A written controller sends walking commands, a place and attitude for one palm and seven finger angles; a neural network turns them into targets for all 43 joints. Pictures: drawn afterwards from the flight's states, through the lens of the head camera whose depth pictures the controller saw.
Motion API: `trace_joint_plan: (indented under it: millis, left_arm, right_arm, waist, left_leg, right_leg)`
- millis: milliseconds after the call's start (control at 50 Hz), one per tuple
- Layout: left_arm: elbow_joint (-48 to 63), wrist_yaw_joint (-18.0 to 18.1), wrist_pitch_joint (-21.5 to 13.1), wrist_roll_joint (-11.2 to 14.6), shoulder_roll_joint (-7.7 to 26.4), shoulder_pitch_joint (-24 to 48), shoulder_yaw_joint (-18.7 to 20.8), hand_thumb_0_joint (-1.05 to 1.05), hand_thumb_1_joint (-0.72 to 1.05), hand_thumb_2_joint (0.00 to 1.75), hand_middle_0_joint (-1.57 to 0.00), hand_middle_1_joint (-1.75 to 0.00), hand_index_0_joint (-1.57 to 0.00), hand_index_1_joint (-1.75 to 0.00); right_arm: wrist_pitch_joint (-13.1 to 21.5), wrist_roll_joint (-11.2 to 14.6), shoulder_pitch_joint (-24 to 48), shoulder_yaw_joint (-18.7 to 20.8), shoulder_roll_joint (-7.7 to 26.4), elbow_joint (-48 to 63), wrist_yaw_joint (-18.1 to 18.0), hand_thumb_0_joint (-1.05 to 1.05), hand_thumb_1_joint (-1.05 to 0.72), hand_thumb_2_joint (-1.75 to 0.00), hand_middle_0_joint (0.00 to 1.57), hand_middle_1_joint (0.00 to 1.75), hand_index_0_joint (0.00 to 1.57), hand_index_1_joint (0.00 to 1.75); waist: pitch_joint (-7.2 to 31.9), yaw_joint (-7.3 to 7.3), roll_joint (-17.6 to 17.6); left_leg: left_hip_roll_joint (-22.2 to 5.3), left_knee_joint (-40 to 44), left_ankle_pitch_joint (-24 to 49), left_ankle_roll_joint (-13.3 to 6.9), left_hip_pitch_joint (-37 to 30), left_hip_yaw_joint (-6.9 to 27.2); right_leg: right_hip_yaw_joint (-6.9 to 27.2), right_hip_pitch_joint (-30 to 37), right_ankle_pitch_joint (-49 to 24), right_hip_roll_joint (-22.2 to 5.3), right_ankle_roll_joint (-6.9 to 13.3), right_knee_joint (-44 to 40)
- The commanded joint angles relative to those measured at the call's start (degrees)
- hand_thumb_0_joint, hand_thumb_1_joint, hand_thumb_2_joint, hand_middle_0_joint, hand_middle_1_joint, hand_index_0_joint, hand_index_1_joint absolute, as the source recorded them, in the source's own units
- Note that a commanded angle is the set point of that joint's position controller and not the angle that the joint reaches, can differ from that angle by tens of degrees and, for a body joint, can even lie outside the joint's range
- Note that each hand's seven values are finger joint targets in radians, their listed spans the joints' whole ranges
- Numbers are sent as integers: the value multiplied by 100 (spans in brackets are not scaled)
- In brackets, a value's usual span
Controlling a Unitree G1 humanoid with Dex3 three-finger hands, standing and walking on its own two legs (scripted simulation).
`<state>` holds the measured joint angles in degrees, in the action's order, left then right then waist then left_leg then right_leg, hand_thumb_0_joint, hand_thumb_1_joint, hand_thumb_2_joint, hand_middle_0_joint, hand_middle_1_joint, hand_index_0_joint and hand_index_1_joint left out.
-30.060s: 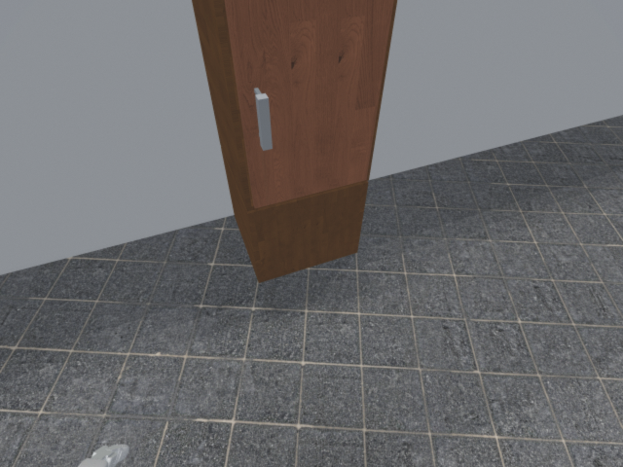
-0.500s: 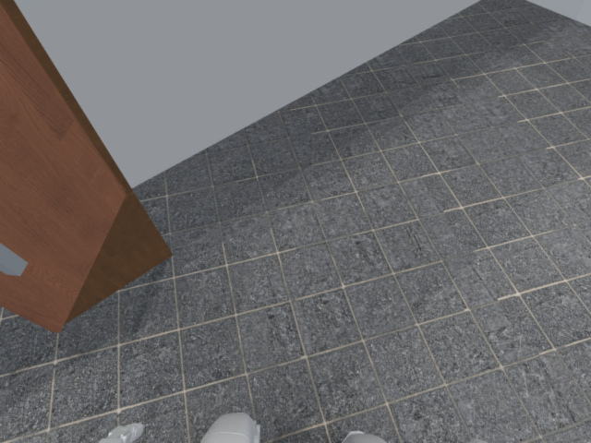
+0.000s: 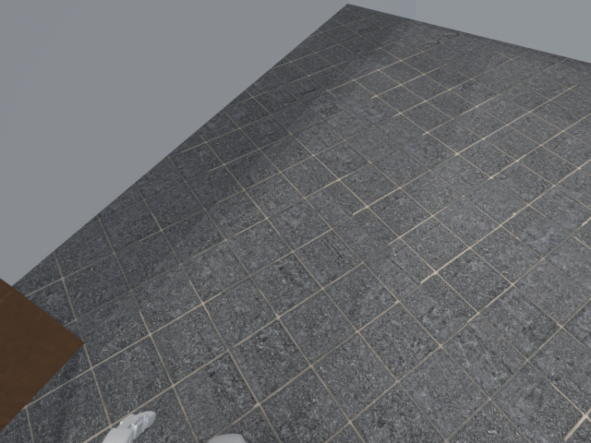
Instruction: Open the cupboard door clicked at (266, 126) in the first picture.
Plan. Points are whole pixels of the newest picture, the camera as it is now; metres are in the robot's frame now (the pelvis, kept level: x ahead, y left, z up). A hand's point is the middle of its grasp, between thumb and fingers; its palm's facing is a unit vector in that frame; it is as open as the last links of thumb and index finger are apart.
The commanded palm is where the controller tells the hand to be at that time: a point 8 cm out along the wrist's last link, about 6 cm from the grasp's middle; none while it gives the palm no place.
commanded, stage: walk to a spot facing it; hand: left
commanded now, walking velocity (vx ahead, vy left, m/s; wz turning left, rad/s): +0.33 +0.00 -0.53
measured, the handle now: out of the picture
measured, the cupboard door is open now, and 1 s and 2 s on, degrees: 44 44 44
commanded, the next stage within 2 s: turn to face it in 1.08 s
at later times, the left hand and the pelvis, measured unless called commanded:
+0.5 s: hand (241, 286) +0.39 +0.13 -0.14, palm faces -0.34 -0.92 -0.17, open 7.4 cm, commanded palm none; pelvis +0.21 -0.02 +0.02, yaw -16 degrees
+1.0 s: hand (265, 258) +0.47 +0.09 -0.17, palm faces -0.31 -0.93 -0.18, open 7.3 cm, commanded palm none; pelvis +0.45 -0.10 +0.00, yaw -25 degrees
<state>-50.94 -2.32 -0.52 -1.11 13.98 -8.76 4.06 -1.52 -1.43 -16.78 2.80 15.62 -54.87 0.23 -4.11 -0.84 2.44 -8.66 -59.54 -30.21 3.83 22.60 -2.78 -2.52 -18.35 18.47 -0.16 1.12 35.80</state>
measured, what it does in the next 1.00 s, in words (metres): walks ahead, turning right: left foot, then right foot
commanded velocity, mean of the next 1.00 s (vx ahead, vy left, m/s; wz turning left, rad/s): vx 0.35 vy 0.00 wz -0.31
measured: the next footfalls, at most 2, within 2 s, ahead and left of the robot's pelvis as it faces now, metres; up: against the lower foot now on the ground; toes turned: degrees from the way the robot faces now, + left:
left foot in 0.20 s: +0.18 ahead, +0.14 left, +0.00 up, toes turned -2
right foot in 0.56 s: +0.32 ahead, -0.16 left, +0.00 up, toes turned -24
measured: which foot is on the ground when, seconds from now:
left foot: up 0.00-0.18, down 0.20-0.56, up 0.58-0.96, down 0.98-1.00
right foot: down 0.00-0.20, up 0.22-0.54, down 0.56-0.98, up 1.00-1.00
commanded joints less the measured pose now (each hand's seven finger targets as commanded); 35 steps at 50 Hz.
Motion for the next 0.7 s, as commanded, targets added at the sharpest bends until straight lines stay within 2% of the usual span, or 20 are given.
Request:
trace_joint_plan:
  millis: [0,100,140,160,180,200,220,280,320,340,440,480,500,520,540,560,580,600,620,680]
  left_arm:
    - [213,186,-104,-36,1092,-304,268,0,90,90,-20,-30,-20,-30]
    - [108,100,-153,-38,1122,-197,288,0,90,90,-20,-30,-20,-30]
    - [137,76,-130,-23,908,-31,235,0,90,90,-20,-30,-20,-30]
    - [200,47,-111,6,511,-46,153,0,90,90,-20,-30,-20,-30]
    - [361,24,-115,53,216,-78,64,0,90,90,-20,-30,-20,-30]
    - [495,12,-143,-4,410,354,107,0,90,90,-20,-30,-20,-30]
    - [525,-25,-201,-18,469,424,125,0,90,90,-20,-30,-20,-30]
    - [274,-128,-127,-86,170,377,98,0,90,90,-20,-30,-20,-30]
    - [249,-179,-88,-67,-37,367,-7,0,90,90,-20,-30,-20,-30]
    - [250,-187,-63,-55,-73,427,-31,0,90,90,-20,-30,-20,-30]
    - [298,-183,-37,-61,-60,909,-77,0,90,90,-20,-30,-20,-30]
    - [165,-155,-43,-57,87,522,-22,0,90,90,-20,-30,-20,-30]
    - [-46,-122,-67,-63,234,-178,47,0,90,90,-20,-30,-20,-30]
    - [-350,-48,-121,-101,647,-1142,160,0,90,90,-20,-30,-20,-30]
    - [-563,66,-147,-119,1405,-2113,388,0,90,90,-20,-30,-20,-30]
    - [-576,129,-136,51,1541,-2008,386,0,90,90,-20,-30,-20,-30]
    - [-496,149,-108,106,1388,-1497,342,0,90,90,-20,-30,-20,-30]
    - [-363,189,-143,88,1015,-1026,224,0,90,90,-20,-30,-20,-30]
    - [-269,218,-172,74,768,-620,164,0,90,90,-20,-30,-20,-30]
    - [-303,234,-329,18,511,-482,87,0,90,90,-20,-30,-20,-30]
  right_arm:
    - [300,1,863,166,433,893,30,0,-90,-90,20,30,20,30]
    - [395,15,287,134,156,656,70,0,-90,-90,20,30,20,30]
    - [488,21,-483,186,413,393,-22,0,-90,-90,20,30,20,30]
    - [547,-49,-1179,313,922,215,-99,0,-90,-90,20,30,20,30]
    - [591,-159,-1787,392,1433,128,-150,0,-90,-90,20,30,20,30]
    - [544,-121,-1569,360,1395,168,-187,0,-90,-90,20,30,20,30]
    - [565,-118,-1189,297,1201,393,-148,0,-90,-90,20,30,20,30]
    - [677,-113,-634,112,586,301,-182,0,-90,-90,20,30,20,30]
    - [722,-95,-777,70,479,136,-212,0,-90,-90,20,30,20,30]
    - [712,-92,-861,69,491,68,-204,0,-90,-90,20,30,20,30]
    - [617,-99,-1101,76,484,-165,-146,0,-90,-90,20,30,20,30]
    - [569,-78,-981,74,577,-205,-154,0,-90,-90,20,30,20,30]
    - [554,-46,-806,71,621,-187,-156,0,-90,-90,20,30,20,30]
    - [573,33,-577,34,474,-116,-99,0,-90,-90,20,30,20,30]
    - [597,150,-441,-50,36,134,-87,0,-90,-90,20,30,20,30]
    - [581,152,-107,-5,189,291,-101,0,-90,-90,20,30,20,30]
    - [555,112,42,53,195,268,-84,0,-90,-90,20,30,20,30]
    - [546,85,164,78,186,197,-93,0,-90,-90,20,30,20,30]
    - [487,45,41,89,132,70,-100,0,-90,-90,20,30,20,30]
    - [344,-17,-258,45,-124,-135,-51,0,-90,-90,20,30,20,30]
  waist:
    - [143,194,-1506]
    - [316,-107,-1007]
    - [584,-470,-488]
    - [866,-778,834]
    - [1117,-922,2265]
    - [707,-813,1184]
    - [319,-605,348]
    - [-89,-173,578]
    - [292,-156,941]
    - [461,-165,1018]
    - [336,-264,697]
    - [428,16,539]
    - [686,399,358]
    - [1098,867,-235]
    - [1798,1250,-1875]
    - [1601,1102,-1763]
    - [771,845,-1207]
    - [425,583,-1108]
    - [287,279,-1138]
    - [403,-59,-855]
  left_leg:
    - [42,-32,647,20,1177,193]
    - [631,2200,1547,20,-697,-440]
    - [566,3073,1677,-11,-2096,-452]
    - [-316,3715,512,-275,-2914,844]
    - [-2019,4679,-406,-968,-3262,3187]
    - [-2397,4988,-658,-1420,-2733,3640]
    - [-2318,4969,-345,-1573,-2258,3379]
    - [-1365,4688,2269,-1009,-1827,1232]
    - [-889,4282,4038,-759,-2268,87]
    - [-823,4236,4212,-720,-2259,-261]
    - [-909,4241,4103,-737,-2063,-649]
    - [-990,3693,4758,-702,-1906,-741]
    - [-843,2827,4952,-575,-1552,-913]
    - [-570,1508,4434,-376,-353,-1158]
    - [413,-677,425,-106,1343,-1243]
    - [395,-1714,-468,-188,1930,-231]
    - [105,-1830,76,-192,2220,110]
    - [-109,-1614,611,-148,1934,191]
    - [-219,-1234,799,-102,1541,218]
    - [-129,-117,1028,-24,788,5]
  right_leg:
    - [2105,476,131,-1475,1069,-2214]
    - [1656,-158,205,-940,845,-1826]
    - [1349,-745,405,-550,570,-1058]
    - [880,-1457,650,2,308,522]
    - [170,-2470,1799,511,-19,2546]
    - [766,-2744,1441,-66,48,3226]
    - [669,-2820,1040,-340,42,3496]
    - [376,-2633,105,-544,-96,3386]
    - [-16,-2277,-71,-419,-121,2588]
    - [-111,-1983,-189,-387,-83,2088]
    - [-662,-947,-519,-61,69,464]
    - [-748,-52,-495,81,226,71]
    - [-734,995,-669,184,341,-264]
    - [-83,2702,-558,-210,634,-435]
    - [2700,3996,-532,-2023,1291,-1115]
    - [3564,3596,-810,-2473,1498,-1907]
    - [3071,2944,-634,-2356,1491,-2110]
    - [2539,1940,-1028,-2033,1270,-2095]
    - [1936,1365,-1507,-1828,1156,-2115]
    - [1094,777,-2494,-1430,1077,-2119]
